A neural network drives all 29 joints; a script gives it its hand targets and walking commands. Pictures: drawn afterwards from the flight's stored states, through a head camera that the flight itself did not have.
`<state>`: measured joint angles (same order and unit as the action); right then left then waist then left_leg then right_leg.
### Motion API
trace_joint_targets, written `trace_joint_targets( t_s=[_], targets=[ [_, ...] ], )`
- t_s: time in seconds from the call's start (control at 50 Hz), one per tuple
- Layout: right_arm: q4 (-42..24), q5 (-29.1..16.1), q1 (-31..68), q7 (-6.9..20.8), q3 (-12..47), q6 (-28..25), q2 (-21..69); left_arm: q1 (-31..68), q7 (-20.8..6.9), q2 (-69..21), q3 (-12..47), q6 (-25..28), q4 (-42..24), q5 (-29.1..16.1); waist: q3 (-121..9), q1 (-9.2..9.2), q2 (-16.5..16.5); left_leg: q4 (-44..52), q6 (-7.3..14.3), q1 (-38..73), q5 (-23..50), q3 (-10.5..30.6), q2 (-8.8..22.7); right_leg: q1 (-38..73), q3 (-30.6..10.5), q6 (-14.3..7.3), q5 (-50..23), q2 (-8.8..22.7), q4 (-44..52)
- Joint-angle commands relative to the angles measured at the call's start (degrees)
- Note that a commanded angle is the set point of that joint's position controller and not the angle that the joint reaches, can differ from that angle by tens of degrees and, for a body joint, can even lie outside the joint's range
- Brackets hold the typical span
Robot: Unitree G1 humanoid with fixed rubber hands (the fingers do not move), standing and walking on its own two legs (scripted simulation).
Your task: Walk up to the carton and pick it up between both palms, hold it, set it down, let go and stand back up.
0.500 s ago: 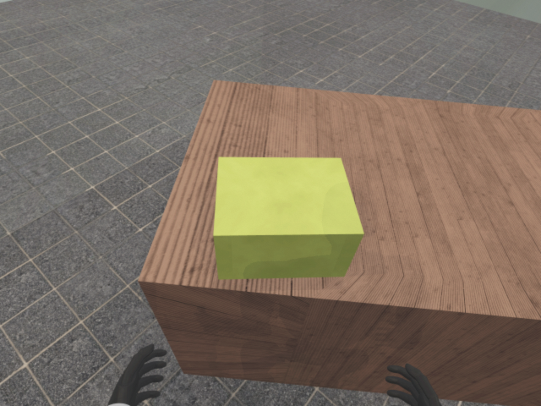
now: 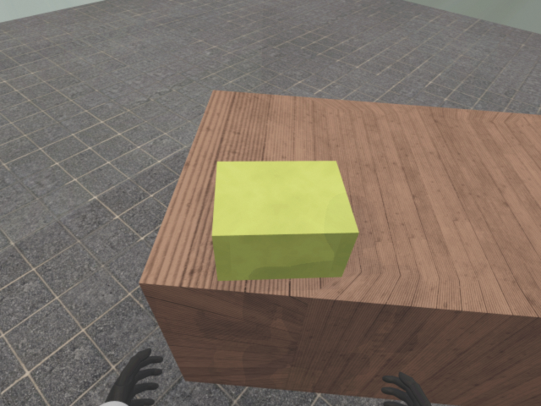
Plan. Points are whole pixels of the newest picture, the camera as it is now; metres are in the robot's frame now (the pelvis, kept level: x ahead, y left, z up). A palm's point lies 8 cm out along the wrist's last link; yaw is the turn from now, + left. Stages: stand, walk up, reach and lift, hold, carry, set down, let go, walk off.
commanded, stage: let go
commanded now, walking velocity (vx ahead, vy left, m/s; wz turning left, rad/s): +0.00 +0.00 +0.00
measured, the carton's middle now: (279, 218) +0.50 +0.01 -0.05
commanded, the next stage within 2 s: stand in 0.04 s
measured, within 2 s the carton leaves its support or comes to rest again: neither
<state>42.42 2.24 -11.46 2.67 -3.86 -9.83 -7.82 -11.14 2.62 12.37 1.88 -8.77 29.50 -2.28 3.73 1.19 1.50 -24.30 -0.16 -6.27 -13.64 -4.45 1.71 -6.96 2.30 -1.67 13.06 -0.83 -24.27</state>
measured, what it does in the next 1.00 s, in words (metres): shifts its weight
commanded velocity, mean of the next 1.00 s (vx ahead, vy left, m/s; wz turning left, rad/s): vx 0.00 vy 0.00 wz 0.00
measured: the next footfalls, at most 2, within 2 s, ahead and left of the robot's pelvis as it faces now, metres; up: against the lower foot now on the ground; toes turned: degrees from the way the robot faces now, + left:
left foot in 1.72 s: -0.05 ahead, +0.10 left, +0.00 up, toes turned +3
right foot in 1.98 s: +0.02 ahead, -0.14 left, +0.00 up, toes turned -3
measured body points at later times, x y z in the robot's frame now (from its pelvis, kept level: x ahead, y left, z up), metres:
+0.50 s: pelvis -0.01 +0.01 +0.00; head -0.05 +0.02 +0.45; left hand +0.02 +0.26 -0.14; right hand +0.05 -0.24 -0.13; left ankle +0.00 +0.12 -0.74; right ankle +0.01 -0.10 -0.74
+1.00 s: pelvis -0.05 +0.03 -0.01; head -0.09 +0.03 +0.44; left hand -0.10 +0.26 -0.16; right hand -0.06 -0.21 -0.15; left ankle +0.00 +0.12 -0.74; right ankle +0.01 -0.10 -0.74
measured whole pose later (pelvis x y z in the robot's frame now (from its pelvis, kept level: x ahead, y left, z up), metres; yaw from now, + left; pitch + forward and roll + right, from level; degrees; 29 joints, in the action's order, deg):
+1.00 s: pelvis -0.05 +0.03 -0.01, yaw +2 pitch -4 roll +0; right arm 55.4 0.1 -25.5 -1.4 -1.1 0.1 -10.6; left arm -26.1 1.1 10.5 -0.3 0.2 58.1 1.3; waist -1.8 0.1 0.1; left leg -29.1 2.3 -14.2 -13.1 -3.7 -0.9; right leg -13.6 2.7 1.2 11.1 1.9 -27.5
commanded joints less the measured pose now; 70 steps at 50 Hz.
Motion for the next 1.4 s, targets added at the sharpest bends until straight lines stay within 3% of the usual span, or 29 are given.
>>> trace_joint_targets(
  t_s=[0.0, 0.02, 0.04, 0.06, 0.1, 0.26, 0.46, 0.78, 0.96, 1.0, 1.04, 1.08, 1.1, 1.14, 1.2, 1.3, 1.38],
  targets=[
    [-10.02, -0.78, 4.52, -0.96, -2.26, -1.34, -9.48, 5.29, -0.76, 4.71, -1.71, 1.39, -8.81, 0.07, -5.38, 0.63, -1.44, 1.83, -1.75, -2.37, 6.94, -0.09, -1.47, -0.46, -2.31, -0.05, -4.81, 0.93, 3.47],
    [-10.29, -0.86, 4.40, -1.11, -2.18, -1.21, -9.47, 5.53, -0.98, 5.05, -2.06, 1.39, -9.02, 0.17, -5.41, 0.63, -1.33, 1.45, -1.74, -2.48, 7.28, -0.15, -1.52, -0.65, -2.32, 0.03, -5.13, 0.96, 3.23],
    [-3.96, -1.95, -1.41, -2.29, -0.51, 2.47, -11.10, -6.22, -0.50, 8.11, -4.66, 6.92, 1.27, 3.64, -11.94, 1.29, -2.21, -2.08, 1.04, -3.87, 13.89, 5.99, 3.19, -0.20, -6.03, 0.72, -14.82, 5.30, 1.09],
    [-4.66, -2.07, -2.44, -2.61, -0.52, 3.95, -10.90, -7.41, -0.83, 8.84, -5.06, 8.49, 2.87, 3.71, -12.20, 0.04, -1.23, -1.77, 1.32, -2.38, 11.03, 6.53, 3.95, -0.15, -6.88, 1.00, -13.67, 6.62, 1.75],
    [-4.86, -2.11, -2.35, -2.86, -0.24, 4.91, -11.21, -3.57, -1.38, 8.50, -5.10, 10.89, 2.74, 3.99, -12.37, -0.79, -0.19, -2.31, 1.89, -0.99, 15.55, 7.30, 5.14, -0.28, -7.37, 0.72, -18.77, 7.39, 1.00],
    [-2.28, -1.77, -5.19, -3.46, 0.35, 6.15, -12.14, -5.73, -2.28, 7.33, -4.82, 12.36, 8.70, 3.63, -1.23, -1.34, -2.52, 0.95, 1.22, -5.56, 10.35, 7.78, 4.93, -4.07, -6.91, 0.94, -14.02, 6.96, 4.71],
    [2.12, -2.11, -10.73, -4.00, 1.62, 6.61, -12.94, -10.35, -1.78, 7.74, -3.78, 12.00, 15.90, 3.22, 1.44, -1.26, -2.22, 4.04, 1.27, -7.20, 4.16, 8.74, 4.74, -3.32, -6.67, 1.29, -5.93, 6.83, 6.75],
    [7.88, -2.27, -14.99, -4.37, 1.50, 8.24, -12.57, -16.37, -1.38, 5.85, -3.23, 10.23, 23.94, 3.51, 7.52, -0.56, -3.37, 10.58, 1.29, -18.74, -19.32, 11.76, 4.37, -7.27, -5.38, 2.65, 9.46, 5.10, 4.36],
    [9.48, -2.03, -16.12, -4.52, 0.80, 8.89, -11.51, -18.61, -1.08, 4.49, -3.76, 9.87, 26.12, 3.58, 7.57, -0.90, -2.71, 10.75, 1.28, -19.68, -22.66, 12.34, 4.21, -10.11, -5.40, 2.79, 13.24, 4.72, 3.32],
    [10.05, -1.99, -16.62, -4.60, 1.06, 9.04, -11.16, -18.98, -1.08, 5.06, -4.16, 9.83, 26.91, 3.73, 7.07, -1.03, -0.49, 9.63, 1.53, -19.37, -23.94, 11.44, 3.23, -10.65, -7.12, 2.94, 16.43, 4.97, 3.82],
    [10.41, -1.97, -16.58, -4.57, 0.72, 9.23, -11.37, -19.08, -1.10, 4.36, -4.16, 9.60, 27.12, 3.59, 8.43, -1.11, -0.83, 8.86, 1.54, -19.30, -24.61, 11.31, 2.88, -13.05, -7.33, 3.05, 18.10, 5.11, 4.48],
    [10.50, -1.53, -16.76, -4.66, 0.84, 9.23, -10.47, -18.41, -0.99, 3.78, -4.01, 9.56, 27.36, 3.57, 7.33, -1.57, -0.57, 7.75, 1.02, -17.08, -20.31, 10.81, 3.02, -13.17, -7.28, 3.06, 15.46, 5.00, 3.98],
    [10.68, -1.36, -16.57, -4.73, 0.79, 9.33, -10.75, -19.22, -0.94, 3.50, -4.17, 9.46, 27.64, 3.59, 7.37, -1.35, -1.92, 7.92, 1.32, -17.24, -20.89, 11.10, 3.13, -13.77, -7.13, 3.13, 15.97, 5.06, 3.75],
    [10.84, -1.38, -16.89, -4.86, 0.39, 9.60, -11.24, -20.05, -1.03, 4.20, -4.51, 9.15, 27.81, 3.67, 6.77, -1.33, -0.77, 8.13, 1.23, -17.27, -24.24, 11.23, 3.15, -14.53, -6.95, 3.43, 18.39, 4.45, 3.42],
    [10.70, -1.53, -15.09, -4.99, 0.12, 9.89, -11.17, -21.01, -0.98, 3.19, -4.82, 8.78, 28.33, 3.60, 6.56, -0.21, -3.43, 9.46, 1.36, -20.51, -28.59, 12.19, 3.70, -12.87, -5.74, 3.45, 18.46, 3.35, 1.39],
    [10.11, -1.69, -11.51, -5.30, -0.63, 9.57, -11.94, -24.05, -0.84, 1.06, -4.78, 9.15, 29.04, 4.12, 0.61, 0.66, -4.95, 12.23, 1.75, -23.77, -26.55, 13.35, 6.02, -2.82, -2.15, 3.70, 7.57, 1.65, -8.72],
    [9.17, -2.17, -7.73, -5.39, -1.17, 10.36, -12.14, -25.61, -0.82, 0.27, -5.04, 8.81, 29.12, 4.60, 3.11, 1.89, -5.28, 12.73, 2.70, -28.88, -31.40, 12.50, 7.10, -1.99, -2.41, 3.59, 10.28, 1.99, -11.12]
  ],
)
